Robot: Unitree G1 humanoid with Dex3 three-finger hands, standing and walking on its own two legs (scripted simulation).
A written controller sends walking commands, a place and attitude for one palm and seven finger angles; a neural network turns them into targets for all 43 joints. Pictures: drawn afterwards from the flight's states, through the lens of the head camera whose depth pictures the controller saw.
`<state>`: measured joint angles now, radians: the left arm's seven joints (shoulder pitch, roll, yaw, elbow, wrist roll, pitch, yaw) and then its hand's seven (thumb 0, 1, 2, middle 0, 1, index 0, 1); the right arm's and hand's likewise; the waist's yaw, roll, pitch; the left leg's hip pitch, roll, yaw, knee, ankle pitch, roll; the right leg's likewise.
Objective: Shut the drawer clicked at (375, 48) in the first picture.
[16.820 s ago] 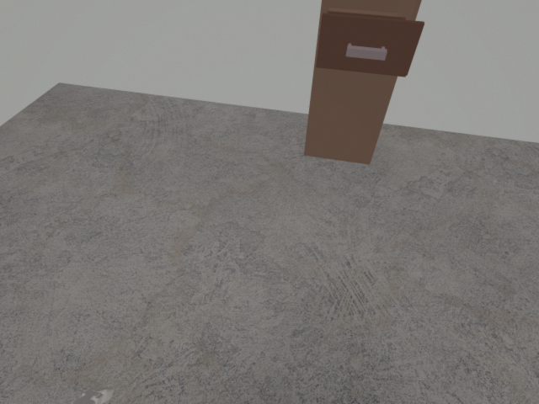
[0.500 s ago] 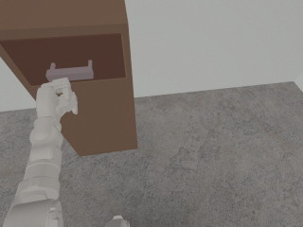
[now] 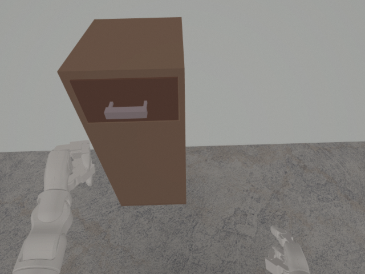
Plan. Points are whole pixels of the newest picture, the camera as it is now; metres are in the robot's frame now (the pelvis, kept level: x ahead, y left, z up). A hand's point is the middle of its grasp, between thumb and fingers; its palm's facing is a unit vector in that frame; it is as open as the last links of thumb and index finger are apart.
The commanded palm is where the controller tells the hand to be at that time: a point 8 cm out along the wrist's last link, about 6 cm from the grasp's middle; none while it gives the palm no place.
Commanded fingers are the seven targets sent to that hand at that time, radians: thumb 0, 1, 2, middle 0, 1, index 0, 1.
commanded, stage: draw the hand back to the body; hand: left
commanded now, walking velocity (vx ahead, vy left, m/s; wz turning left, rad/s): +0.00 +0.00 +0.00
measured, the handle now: (127, 108) +0.61 +0.24 +0.01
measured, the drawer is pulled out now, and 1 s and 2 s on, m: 0.00 0.00 0.00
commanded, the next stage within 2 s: step back with the hand held close in 0.62 s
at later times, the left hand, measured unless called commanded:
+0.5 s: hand (33, 198) +0.19 +0.24 +0.18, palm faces +0.39 -0.83 -0.39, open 3.2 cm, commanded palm +0.15 +0.28 +0.19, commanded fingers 0.00 0.90 0.90 -1.40 -1.60 -1.40 -1.60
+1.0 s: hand (42, 192) +0.20 +0.25 +0.16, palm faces +0.29 -0.83 -0.48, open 3.2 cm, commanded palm +0.14 +0.29 +0.19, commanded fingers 0.00 0.90 0.90 -1.40 -1.60 -1.40 -1.60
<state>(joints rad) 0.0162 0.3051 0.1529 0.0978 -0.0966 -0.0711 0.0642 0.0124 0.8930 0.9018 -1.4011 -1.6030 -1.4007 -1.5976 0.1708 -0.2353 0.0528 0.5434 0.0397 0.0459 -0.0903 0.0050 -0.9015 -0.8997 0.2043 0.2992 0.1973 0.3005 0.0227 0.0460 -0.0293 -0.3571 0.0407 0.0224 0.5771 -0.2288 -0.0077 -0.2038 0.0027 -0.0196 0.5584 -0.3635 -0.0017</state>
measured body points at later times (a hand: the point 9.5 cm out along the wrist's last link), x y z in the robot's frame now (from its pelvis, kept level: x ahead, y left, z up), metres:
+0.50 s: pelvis +0.01 +0.01 +0.01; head -0.01 -0.02 +0.46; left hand +0.16 +0.29 +0.20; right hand +0.21 -0.21 -0.07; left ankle +0.05 +0.13 -0.73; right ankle -0.04 -0.12 -0.73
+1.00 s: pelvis +0.01 +0.02 +0.01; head +0.03 -0.01 +0.46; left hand +0.18 +0.29 +0.19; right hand +0.19 -0.23 -0.08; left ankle +0.05 +0.13 -0.73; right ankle -0.04 -0.12 -0.73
